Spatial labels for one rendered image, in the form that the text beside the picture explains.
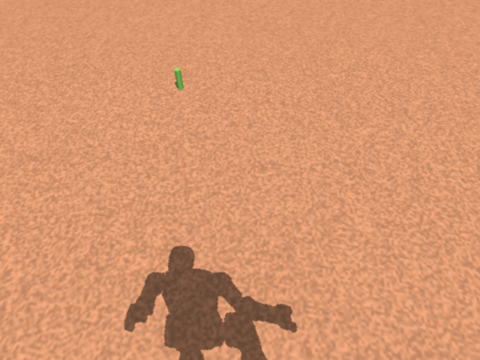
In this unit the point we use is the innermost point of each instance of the can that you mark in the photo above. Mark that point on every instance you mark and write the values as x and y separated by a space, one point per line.
178 77

